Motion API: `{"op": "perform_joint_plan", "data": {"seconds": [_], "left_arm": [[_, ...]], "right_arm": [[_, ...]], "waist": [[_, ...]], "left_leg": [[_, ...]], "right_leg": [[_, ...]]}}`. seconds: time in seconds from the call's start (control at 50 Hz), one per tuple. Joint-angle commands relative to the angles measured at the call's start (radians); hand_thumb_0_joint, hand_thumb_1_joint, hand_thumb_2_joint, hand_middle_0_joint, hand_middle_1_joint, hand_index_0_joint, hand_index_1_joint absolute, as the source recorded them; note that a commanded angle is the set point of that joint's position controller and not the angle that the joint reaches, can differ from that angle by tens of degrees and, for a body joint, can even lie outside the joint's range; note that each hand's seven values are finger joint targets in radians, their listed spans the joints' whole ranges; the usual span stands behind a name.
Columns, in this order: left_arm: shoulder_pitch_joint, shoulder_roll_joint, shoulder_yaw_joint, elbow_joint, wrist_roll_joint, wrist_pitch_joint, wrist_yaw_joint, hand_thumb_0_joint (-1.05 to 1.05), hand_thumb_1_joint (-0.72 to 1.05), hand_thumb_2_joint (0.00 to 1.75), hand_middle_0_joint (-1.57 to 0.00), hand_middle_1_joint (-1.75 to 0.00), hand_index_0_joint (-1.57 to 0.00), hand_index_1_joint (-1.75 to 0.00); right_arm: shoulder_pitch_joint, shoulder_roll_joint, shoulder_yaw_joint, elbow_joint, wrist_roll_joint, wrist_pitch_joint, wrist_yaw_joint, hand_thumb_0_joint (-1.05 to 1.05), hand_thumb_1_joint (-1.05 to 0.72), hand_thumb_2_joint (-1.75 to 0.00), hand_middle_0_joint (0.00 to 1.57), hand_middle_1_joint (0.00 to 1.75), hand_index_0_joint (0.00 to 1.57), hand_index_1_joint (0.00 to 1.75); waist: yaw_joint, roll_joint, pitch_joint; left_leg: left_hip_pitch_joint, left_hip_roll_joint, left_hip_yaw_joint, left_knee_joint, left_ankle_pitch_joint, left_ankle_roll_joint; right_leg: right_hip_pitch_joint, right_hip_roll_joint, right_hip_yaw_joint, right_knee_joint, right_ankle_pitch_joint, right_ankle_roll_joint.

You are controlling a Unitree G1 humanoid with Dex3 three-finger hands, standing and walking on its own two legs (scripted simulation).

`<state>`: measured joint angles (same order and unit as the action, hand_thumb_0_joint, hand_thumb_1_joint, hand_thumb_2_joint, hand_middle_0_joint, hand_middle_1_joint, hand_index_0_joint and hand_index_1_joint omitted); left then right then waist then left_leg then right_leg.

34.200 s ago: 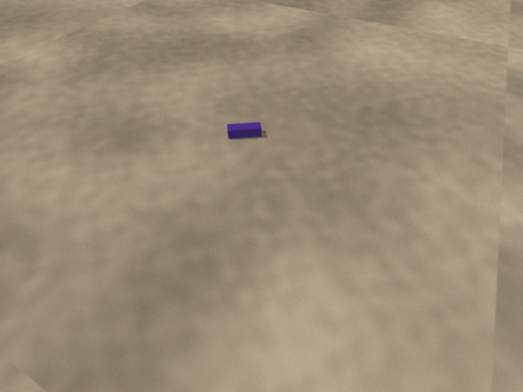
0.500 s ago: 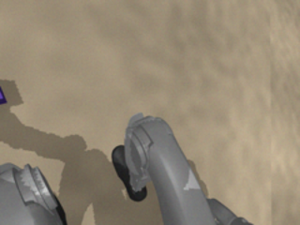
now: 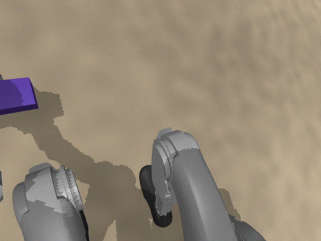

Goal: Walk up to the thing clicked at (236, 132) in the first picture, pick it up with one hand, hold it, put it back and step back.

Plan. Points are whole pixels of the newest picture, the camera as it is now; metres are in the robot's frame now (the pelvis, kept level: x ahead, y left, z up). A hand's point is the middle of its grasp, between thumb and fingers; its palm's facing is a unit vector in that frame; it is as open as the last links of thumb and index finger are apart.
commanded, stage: settle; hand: left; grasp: from above
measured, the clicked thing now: out of the picture +0.48 +0.31 -0.24
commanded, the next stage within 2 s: lift in 0.36 s
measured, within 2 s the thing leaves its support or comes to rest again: neither
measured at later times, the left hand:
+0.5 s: hand out of the picture +0.46 +0.29 -0.14, palm faces -0.47 -0.06 -0.88, open 10.1 cm
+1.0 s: hand out of the picture +0.40 +0.31 -0.03, palm faces -0.48 -0.08 -0.87, open 10.1 cm
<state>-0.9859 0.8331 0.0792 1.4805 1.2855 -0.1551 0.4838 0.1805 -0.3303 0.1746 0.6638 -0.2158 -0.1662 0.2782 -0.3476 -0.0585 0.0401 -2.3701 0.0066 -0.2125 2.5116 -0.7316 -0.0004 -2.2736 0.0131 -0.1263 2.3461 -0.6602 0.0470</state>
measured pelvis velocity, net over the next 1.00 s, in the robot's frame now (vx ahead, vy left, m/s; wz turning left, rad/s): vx -0.02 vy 0.00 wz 0.13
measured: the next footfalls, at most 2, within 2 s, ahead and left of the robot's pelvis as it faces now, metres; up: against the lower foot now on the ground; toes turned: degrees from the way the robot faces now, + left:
none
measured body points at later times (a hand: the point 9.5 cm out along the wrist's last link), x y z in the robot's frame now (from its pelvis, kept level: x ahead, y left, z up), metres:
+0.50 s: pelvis -0.01 -0.01 +0.02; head +0.23 +0.07 +0.39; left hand +0.48 +0.29 -0.09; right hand +0.05 -0.28 -0.08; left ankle +0.06 +0.12 -0.28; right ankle +0.11 -0.13 -0.28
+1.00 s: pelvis -0.02 +0.00 +0.09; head +0.18 +0.07 +0.49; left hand +0.42 +0.31 +0.02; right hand +0.09 -0.27 -0.02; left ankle +0.06 +0.12 -0.28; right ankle +0.11 -0.13 -0.28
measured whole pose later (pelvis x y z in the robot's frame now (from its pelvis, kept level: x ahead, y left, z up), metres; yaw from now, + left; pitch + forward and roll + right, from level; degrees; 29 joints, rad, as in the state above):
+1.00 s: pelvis -0.02 +0.00 +0.09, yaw +7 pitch +35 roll -7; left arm -0.76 0.64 -0.04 0.99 1.11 -0.15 0.07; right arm 0.21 -0.29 0.00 0.64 -0.04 0.06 0.09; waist -0.17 0.05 -0.15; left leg -2.14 0.00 -0.09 2.18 -0.65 0.01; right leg -2.08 -0.02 -0.04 2.09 -0.63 0.04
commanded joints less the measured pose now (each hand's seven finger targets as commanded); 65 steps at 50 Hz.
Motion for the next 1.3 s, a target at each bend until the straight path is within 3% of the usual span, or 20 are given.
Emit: {"op": "perform_joint_plan", "data": {"seconds": [0.0, 0.04, 0.06, 0.16, 0.32, 0.38, 0.4, 0.48, 0.56, 0.62, 0.68, 0.74, 0.78, 0.88, 0.96, 1.0, 1.16, 1.18, 1.26, 1.28], "left_arm": [[-0.361, 0.093, -0.052, -0.213, -0.039, 0.012, -0.018, 0.00, 0.49, 0.85, -0.86, -0.84, -0.87, -0.82], [-0.361, 0.126, -0.039, -0.218, -0.044, 0.018, -0.045, 0.00, 0.54, 0.82, -0.88, -0.85, -0.90, -0.83], [-0.356, 0.105, -0.052, -0.221, -0.053, 0.018, -0.057, 0.00, 0.54, 0.87, -0.89, -0.85, -0.91, -0.84], [-0.416, 0.115, -0.052, -0.229, -0.065, 0.008, -0.095, 0.00, 0.55, 0.93, -0.92, -0.86, -0.93, -0.85], [-0.421, 0.155, -0.027, -0.237, -0.052, -0.021, -0.137, 0.00, 0.56, 0.90, -0.91, -0.83, -0.93, -0.83], [-0.432, 0.152, -0.035, -0.241, -0.049, -0.031, -0.149, 0.00, 0.53, 0.90, -0.90, -0.83, -0.91, -0.82], [-0.455, 0.182, -0.019, -0.288, -0.053, -0.038, -0.148, 0.00, 0.52, 0.90, -0.89, -0.83, -0.90, -0.83], [-0.396, 0.161, -0.024, -0.307, -0.060, -0.032, -0.166, 0.00, 0.44, 0.82, -0.80, -0.77, -0.82, -0.75], [-0.372, 0.164, -0.016, -0.372, -0.090, -0.014, -0.192, 0.00, 0.54, 0.80, -0.84, -0.87, -0.88, -0.82], [-0.358, 0.135, -0.028, -0.399, -0.111, 0.007, -0.232, 0.00, 0.58, 0.84, -0.89, -0.85, -0.92, -0.81], [-0.293, 0.122, -0.029, -0.466, -0.127, 0.018, -0.273, 0.00, 0.59, 0.86, -0.90, -0.86, -0.93, -0.82], [-0.260, 0.089, -0.042, -0.513, -0.146, 0.013, -0.307, 0.00, 0.59, 0.87, -0.90, -0.85, -0.92, -0.82], [-0.269, 0.130, -0.017, -0.586, -0.149, 0.007, -0.318, 0.00, 0.59, 0.89, -0.89, -0.87, -0.92, -0.83], [-0.187, 0.062, -0.046, -0.665, -0.194, 0.000, -0.354, 0.00, 0.56, 0.85, -0.88, -0.84, -0.91, -0.81], [-0.141, 0.062, -0.045, -0.766, -0.212, -0.001, -0.371, 0.00, 0.59, 0.87, -0.88, -0.87, -0.92, -0.84], [-0.077, 0.035, -0.054, -0.755, -0.228, 0.005, -0.376, 0.00, 0.59, 0.85, -0.88, -0.86, -0.92, -0.82], [0.017, -0.020, -0.080, -0.903, -0.252, 0.042, -0.383, 0.00, 0.59, 0.86, -0.89, -0.86, -0.92, -0.82], [0.030, 0.005, -0.060, -0.920, -0.254, 0.048, -0.379, 0.00, 0.60, 0.86, -0.89, -0.86, -0.92, -0.83], [0.088, -0.041, -0.084, -0.957, -0.267, 0.070, -0.383, 0.00, 0.60, 0.87, -0.91, -0.84, -0.94, -0.81], [0.133, -0.024, -0.067, -0.953, -0.268, 0.075, -0.382, 0.00, 0.59, 0.88, -0.91, -0.83, -0.93, -0.81]], "right_arm": [[0.185, -0.284, -0.119, 0.004, 0.038, 0.020, -0.017, 0.00, -0.91, -0.91, 0.20, 0.30, 0.20, 0.30], [0.203, -0.289, -0.131, 0.016, 0.047, 0.032, -0.023, 0.00, -0.92, -0.91, 0.20, 0.30, 0.20, 0.30], [0.214, -0.280, -0.132, 0.026, 0.051, 0.041, -0.027, 0.00, -0.91, -0.91, 0.20, 0.30, 0.20, 0.30], [0.206, -0.261, -0.136, 0.024, 0.067, 0.079, -0.059, 0.00, -0.91, -0.91, 0.20, 0.30, 0.20, 0.30], [0.200, -0.238, -0.144, -0.001, 0.074, 0.114, -0.114, 0.00, -0.91, -0.90, 0.20, 0.30, 0.20, 0.30], [0.206, -0.227, -0.143, 0.000, 0.070, 0.121, -0.131, 0.00, -0.91, -0.90, 0.20, 0.30, 0.20, 0.30], [0.208, -0.226, -0.145, 0.002, 0.075, 0.125, -0.138, 0.00, -0.90, -0.90, 0.20, 0.30, 0.20, 0.30], [0.221, -0.221, -0.159, -0.004, 0.085, 0.138, -0.150, 0.00, -0.89, -0.89, 0.20, 0.30, 0.20, 0.30], [0.222, -0.213, -0.179, -0.005, 0.104, 0.156, -0.164, 0.00, -0.92, -0.91, 0.20, 0.30, 0.20, 0.30], [0.236, -0.221, -0.197, -0.005, 0.117, 0.167, -0.169, 0.00, -0.91, -0.91, 0.20, 0.30, 0.20, 0.30], [0.235, -0.205, -0.208, -0.013, 0.132, 0.183, -0.173, 0.00, -0.91, -0.91, 0.20, 0.30, 0.20, 0.30], [0.232, -0.201, -0.222, -0.017, 0.143, 0.196, -0.181, 0.00, -0.91, -0.90, 0.20, 0.30, 0.20, 0.30], [0.228, -0.204, -0.233, -0.022, 0.153, 0.201, -0.189, 0.00, -0.91, -0.90, 0.20, 0.30, 0.20, 0.30], [0.205, -0.188, -0.245, -0.052, 0.170, 0.205, -0.204, 0.00, -0.91, -0.90, 0.20, 0.30, 0.20, 0.30], [0.190, -0.172, -0.254, -0.074, 0.190, 0.207, -0.216, 0.00, -0.91, -0.90, 0.20, 0.30, 0.20, 0.30], [0.172, -0.167, -0.256, -0.074, 0.196, 0.206, -0.226, 0.00, -0.91, -0.90, 0.20, 0.30, 0.20, 0.30], [0.140, -0.141, -0.267, -0.079, 0.220, 0.204, -0.259, 0.00, -0.91, -0.90, 0.20, 0.30, 0.20, 0.30], [0.130, -0.139, -0.269, -0.080, 0.223, 0.205, -0.264, 0.00, -0.90, -0.90, 0.20, 0.30, 0.20, 0.30], [0.105, -0.113, -0.265, -0.077, 0.232, 0.203, -0.284, 0.00, -0.90, -0.90, 0.20, 0.30, 0.20, 0.30], [0.102, -0.112, -0.265, -0.080, 0.236, 0.202, -0.289, 0.00, -0.90, -0.90, 0.20, 0.30, 0.20, 0.30]], "waist": [[-0.015, 0.521, -0.704], [-0.007, 0.504, -0.728], [0.003, 0.487, -0.757], [0.006, 0.404, -0.720], [0.030, 0.378, -0.744], [0.017, 0.357, -0.744], [0.038, 0.366, -0.781], [0.058, 0.390, -0.839], [0.094, 0.404, -0.887], [0.089, 0.394, -0.842], [0.123, 0.414, -0.906], [0.122, 0.364, -0.864], [0.143, 0.367, -0.902], [0.153, 0.329, -0.833], [0.177, 0.334, -0.915], [0.182, 0.315, -0.847], [0.209, 0.306, -0.884], [0.216, 0.282, -0.884], [0.219, 0.262, -0.829], [0.232, 0.243, -0.828]], "left_leg": [[0.558, 0.002, 0.110, -0.314, 0.261, 0.003], [0.585, -0.001, 0.108, -0.319, 0.274, 0.003], [0.578, -0.003, 0.117, -0.313, 0.285, 0.006], [0.489, -0.016, 0.143, -0.318, 0.240, 0.017], [0.505, -0.031, 0.165, -0.348, 0.198, 0.016], [0.495, -0.026, 0.173, -0.331, 0.210, 0.019], [0.492, -0.027, 0.176, -0.337, 0.215, 0.021], [0.546, -0.025, 0.180, -0.363, 0.244, 0.017], [0.593, -0.028, 0.188, -0.406, 0.250, 0.019], [0.609, -0.031, 0.182, -0.441, 0.230, 0.018], [0.682, -0.029, 0.188, -0.473, 0.278, 0.017], [0.674, -0.029, 0.192, -0.487, 0.268, 0.022], [0.692, -0.033, 0.192, -0.509, 0.257, 0.025], [0.734, -0.029, 0.166, -0.606, 0.165, 0.022], [0.798, -0.024, 0.161, -0.677, 0.158, 0.030], [0.816, -0.021, 0.143, -0.728, 0.119, 0.028], [1.034, -0.010, 0.138, -0.872, 0.200, 0.020], [1.044, -0.012, 0.141, -0.889, 0.195, 0.023], [1.116, -0.012, 0.157, -0.982, 0.192, 0.023], [1.142, -0.012, 0.151, -1.013, 0.187, 0.023]], "right_leg": [[0.328, 0.042, -0.091, -0.207, 0.257, -0.095], [0.329, 0.036, -0.087, -0.206, 0.271, -0.089], [0.351, 0.038, -0.079, -0.207, 0.281, -0.089], [0.373, 0.034, -0.055, -0.244, 0.233, -0.090], [0.389, 0.024, -0.032, -0.277, 0.165, -0.095], [0.423, 0.028, -0.013, -0.293, 0.163, -0.095], [0.433, 0.025, -0.007, -0.294, 0.165, -0.094], [0.464, 0.022, -0.008, -0.298, 0.199, -0.095], [0.465, 0.017, -0.006, -0.316, 0.214, -0.095], [0.438, 0.011, -0.012, -0.339, 0.194, -0.100], [0.478, 0.009, -0.002, -0.348, 0.233, -0.098], [0.475, 0.007, 0.008, -0.386, 0.219, -0.099], [0.490, 0.003, 0.016, -0.404, 0.207, -0.099], [0.492, 0.002, 0.020, -0.471, 0.126, -0.098], [0.582, 0.002, 0.033, -0.509, 0.153, -0.083], [0.585, 0.002, 0.030, -0.536, 0.128, -0.081], [0.735, 0.002, 0.042, -0.663, 0.194, -0.075], [0.772, 0.000, 0.048, -0.693, 0.191, -0.073], [0.878, 0.003, 0.064, -0.803, 0.184, -0.069], [0.912, 0.004, 0.065, -0.827, 0.177, -0.068]]}}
